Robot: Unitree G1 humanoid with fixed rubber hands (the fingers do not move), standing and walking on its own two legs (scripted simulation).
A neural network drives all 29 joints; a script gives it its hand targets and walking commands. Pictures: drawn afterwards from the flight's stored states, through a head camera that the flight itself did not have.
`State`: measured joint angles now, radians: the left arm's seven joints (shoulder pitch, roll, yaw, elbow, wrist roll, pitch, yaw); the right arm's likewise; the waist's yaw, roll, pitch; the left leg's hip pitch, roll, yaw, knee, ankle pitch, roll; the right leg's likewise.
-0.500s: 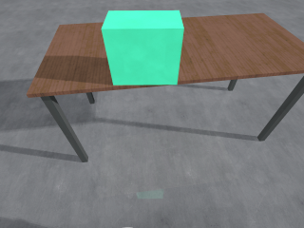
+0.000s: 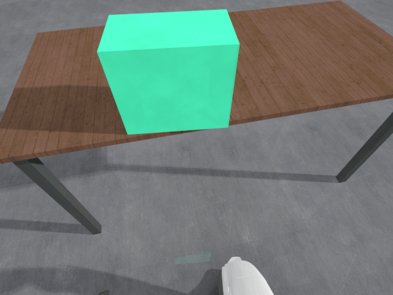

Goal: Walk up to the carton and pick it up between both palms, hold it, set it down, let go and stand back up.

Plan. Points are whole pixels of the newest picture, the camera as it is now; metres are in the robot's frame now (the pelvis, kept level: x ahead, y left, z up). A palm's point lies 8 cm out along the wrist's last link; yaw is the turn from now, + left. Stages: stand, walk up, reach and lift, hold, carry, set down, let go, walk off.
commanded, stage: walk up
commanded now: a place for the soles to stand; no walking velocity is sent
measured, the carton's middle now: (173, 76) +0.61 +0.02 +0.09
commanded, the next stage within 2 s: none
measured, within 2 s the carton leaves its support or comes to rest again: neither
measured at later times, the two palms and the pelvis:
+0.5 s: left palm out of the picture +0.13 +0.25 -0.15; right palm (275, 214) +0.29 -0.21 -0.12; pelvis +0.17 +0.02 -0.01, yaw +5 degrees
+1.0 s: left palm (84, 262) +0.22 +0.26 -0.12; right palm (285, 224) +0.26 -0.23 -0.12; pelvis +0.19 +0.01 +0.01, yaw +3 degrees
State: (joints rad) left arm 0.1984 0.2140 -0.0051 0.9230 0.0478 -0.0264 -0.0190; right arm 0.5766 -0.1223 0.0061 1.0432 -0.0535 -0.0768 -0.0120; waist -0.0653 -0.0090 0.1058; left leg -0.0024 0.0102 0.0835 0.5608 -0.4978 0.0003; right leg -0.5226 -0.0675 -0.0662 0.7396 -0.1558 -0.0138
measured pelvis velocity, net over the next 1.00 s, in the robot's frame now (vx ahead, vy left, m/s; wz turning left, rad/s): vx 0.19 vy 0.01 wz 0.05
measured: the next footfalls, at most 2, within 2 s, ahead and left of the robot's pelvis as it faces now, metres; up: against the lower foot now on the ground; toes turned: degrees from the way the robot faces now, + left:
right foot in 0.04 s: +0.20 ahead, -0.11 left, +0.00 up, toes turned +0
left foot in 0.42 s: +0.29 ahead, +0.15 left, +0.00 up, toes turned +9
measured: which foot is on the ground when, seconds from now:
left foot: down 0.00-0.04, up 0.06-0.40, down 0.42-1.00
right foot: up 0.00-0.02, down 0.04-1.00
